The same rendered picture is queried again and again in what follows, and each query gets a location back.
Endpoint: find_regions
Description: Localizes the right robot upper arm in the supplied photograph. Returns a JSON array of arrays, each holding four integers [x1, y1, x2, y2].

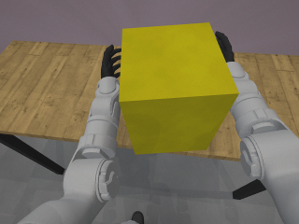
[[239, 129, 299, 224]]

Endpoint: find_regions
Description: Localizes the robot left foot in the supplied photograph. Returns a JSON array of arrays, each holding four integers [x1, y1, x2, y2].
[[131, 211, 144, 224]]

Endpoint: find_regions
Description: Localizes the right robot hand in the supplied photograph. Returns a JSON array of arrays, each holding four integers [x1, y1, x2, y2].
[[215, 31, 235, 63]]

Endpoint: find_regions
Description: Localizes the carton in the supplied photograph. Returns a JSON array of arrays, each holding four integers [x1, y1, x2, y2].
[[119, 22, 239, 155]]

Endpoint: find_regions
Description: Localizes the left robot upper arm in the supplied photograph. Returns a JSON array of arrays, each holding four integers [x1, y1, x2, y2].
[[17, 158, 120, 224]]

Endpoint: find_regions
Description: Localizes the left robot forearm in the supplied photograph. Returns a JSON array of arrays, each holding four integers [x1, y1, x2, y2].
[[63, 77, 121, 189]]

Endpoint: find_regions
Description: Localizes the left robot hand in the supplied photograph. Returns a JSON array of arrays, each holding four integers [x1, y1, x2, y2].
[[101, 45, 121, 79]]

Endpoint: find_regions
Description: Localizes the table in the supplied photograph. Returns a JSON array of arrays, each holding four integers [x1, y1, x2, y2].
[[0, 40, 299, 200]]

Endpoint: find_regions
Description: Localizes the right robot forearm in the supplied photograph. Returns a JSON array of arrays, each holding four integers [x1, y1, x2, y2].
[[227, 62, 299, 141]]

